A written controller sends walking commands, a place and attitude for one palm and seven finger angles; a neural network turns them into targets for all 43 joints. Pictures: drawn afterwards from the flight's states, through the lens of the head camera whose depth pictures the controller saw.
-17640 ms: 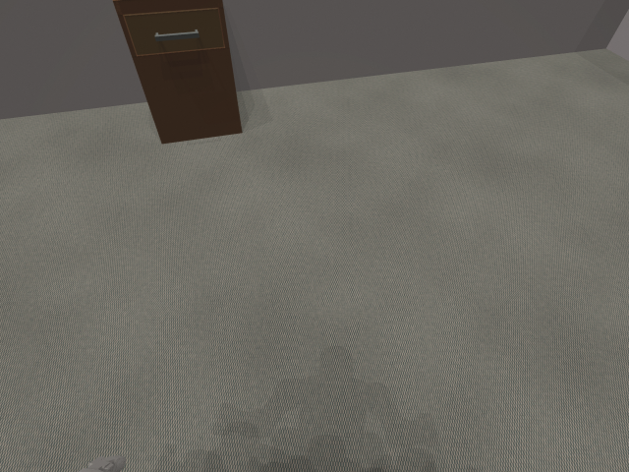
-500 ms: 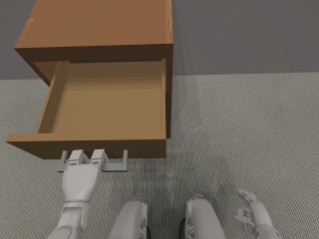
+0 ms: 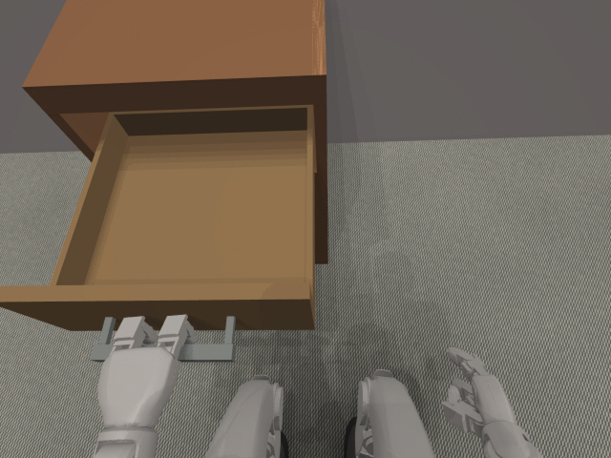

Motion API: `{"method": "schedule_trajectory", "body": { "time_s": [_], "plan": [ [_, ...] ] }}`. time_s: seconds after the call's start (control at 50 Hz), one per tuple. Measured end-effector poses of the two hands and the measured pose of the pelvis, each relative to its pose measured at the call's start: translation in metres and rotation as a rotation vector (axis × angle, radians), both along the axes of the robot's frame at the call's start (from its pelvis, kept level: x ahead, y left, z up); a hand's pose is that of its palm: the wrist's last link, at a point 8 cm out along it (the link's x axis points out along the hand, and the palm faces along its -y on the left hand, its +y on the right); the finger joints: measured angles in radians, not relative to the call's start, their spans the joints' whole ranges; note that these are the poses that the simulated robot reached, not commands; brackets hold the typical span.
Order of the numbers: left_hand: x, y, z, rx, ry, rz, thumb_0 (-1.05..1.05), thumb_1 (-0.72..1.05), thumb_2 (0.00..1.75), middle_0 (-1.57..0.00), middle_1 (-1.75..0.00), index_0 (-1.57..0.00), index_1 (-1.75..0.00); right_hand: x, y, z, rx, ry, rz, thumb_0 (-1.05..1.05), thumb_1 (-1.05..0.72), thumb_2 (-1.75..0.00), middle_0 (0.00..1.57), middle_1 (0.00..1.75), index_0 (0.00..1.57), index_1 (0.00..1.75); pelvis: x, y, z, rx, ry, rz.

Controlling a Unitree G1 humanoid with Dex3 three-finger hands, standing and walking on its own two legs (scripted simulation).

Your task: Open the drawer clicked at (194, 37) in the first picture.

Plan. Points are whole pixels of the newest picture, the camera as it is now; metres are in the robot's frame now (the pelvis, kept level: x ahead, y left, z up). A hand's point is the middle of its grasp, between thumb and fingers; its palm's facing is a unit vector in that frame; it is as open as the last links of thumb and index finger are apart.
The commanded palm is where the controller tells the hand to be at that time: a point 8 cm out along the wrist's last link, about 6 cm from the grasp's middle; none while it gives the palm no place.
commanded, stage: pull the drawer open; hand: left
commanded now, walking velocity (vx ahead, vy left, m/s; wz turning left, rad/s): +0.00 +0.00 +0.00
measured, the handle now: (166, 338) +0.27 +0.21 -0.05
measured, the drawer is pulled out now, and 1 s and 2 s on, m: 0.30 0.30 0.29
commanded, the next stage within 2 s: open the thumb to release the handle in 0.10 s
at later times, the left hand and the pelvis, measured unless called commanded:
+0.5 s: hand (160, 378) +0.22 +0.22 -0.07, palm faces -0.10 -0.07 -0.99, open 7.7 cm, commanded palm +0.20 +0.22 -0.03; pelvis +0.00 +0.00 +0.00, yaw +1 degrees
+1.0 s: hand (155, 379) +0.22 +0.22 -0.07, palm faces -0.08 -0.07 -0.99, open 13.7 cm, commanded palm +0.20 +0.22 -0.02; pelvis -0.01 +0.00 +0.00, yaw +0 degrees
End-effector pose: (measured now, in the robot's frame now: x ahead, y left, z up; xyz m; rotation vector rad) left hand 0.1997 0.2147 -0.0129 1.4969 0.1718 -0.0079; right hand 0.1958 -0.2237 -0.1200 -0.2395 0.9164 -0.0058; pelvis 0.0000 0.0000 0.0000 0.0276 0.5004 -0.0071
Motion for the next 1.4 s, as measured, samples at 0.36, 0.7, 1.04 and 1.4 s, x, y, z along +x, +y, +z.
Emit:
{"method": "schedule_trajectory", "body": {
  "time_s": [0.36, 0.7, 1.04, 1.4],
  "plan": [
    [0.004, 0.004, -0.003, 0.018, -0.025, 0.005, 0.01, 0.68, 0.79, -0.34, -1.34, -0.42, -1.34, 0.001, -0.003, -0.012, -0.007, 0.010, 0.009, 0.01, -0.91, -0.90, 0.20, 0.30, 0.20, 0.30, -0.001, -0.001, -0.007, 0.004, 0.016, 0.006],
    [0.003, 0.004, -0.003, 0.006, -0.013, 0.010, 0.00, -0.23, 0.42, -0.29, -1.23, -0.38, -1.24, -0.015, -0.007, -0.004, -0.022, 0.014, -0.019, 0.01, -0.91, -0.90, 0.20, 0.30, 0.20, 0.30, -0.006, 0.000, -0.002, -0.003, -0.003, 0.007],
    [0.003, 0.011, -0.003, 0.007, -0.036, 0.014, 0.00, -0.49, 0.30, -0.30, -1.20, -0.34, -1.21, -0.018, -0.003, -0.002, -0.032, 0.010, -0.015, 0.01, -0.91, -0.90, 0.20, 0.30, 0.20, 0.30, -0.012, 0.003, -0.002, -0.012, -0.010, 0.012],
    [0.008, 0.014, 0.020, -0.002, -0.044, 0.040, 0.00, -0.49, 0.30, -0.32, -1.20, -0.33, -1.21, -0.029, 0.002, 0.020, -0.025, 0.020, -0.050, 0.01, -0.91, -0.90, 0.20, 0.30, 0.20, 0.30, -0.011, 0.009, 0.017, -0.020, -0.044, 0.006]
  ]
}}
